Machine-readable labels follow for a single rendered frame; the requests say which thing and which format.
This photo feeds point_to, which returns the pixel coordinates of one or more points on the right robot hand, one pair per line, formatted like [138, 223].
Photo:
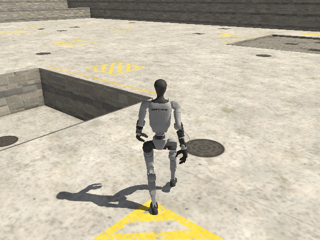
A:
[185, 155]

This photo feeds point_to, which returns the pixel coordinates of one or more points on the robot right upper arm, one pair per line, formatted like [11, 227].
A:
[177, 114]

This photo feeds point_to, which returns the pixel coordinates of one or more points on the robot left foot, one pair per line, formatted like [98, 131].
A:
[155, 209]

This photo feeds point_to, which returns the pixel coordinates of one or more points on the left robot hand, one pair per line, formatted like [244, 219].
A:
[140, 139]

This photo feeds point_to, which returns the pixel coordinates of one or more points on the right robot forearm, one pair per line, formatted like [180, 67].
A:
[181, 137]

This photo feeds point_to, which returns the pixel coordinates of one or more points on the left robot thigh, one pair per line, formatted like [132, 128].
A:
[149, 159]

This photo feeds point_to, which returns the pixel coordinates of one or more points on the left robot forearm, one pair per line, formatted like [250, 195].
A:
[138, 129]

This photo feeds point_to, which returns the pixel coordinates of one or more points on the robot left upper arm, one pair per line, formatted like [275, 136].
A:
[142, 113]

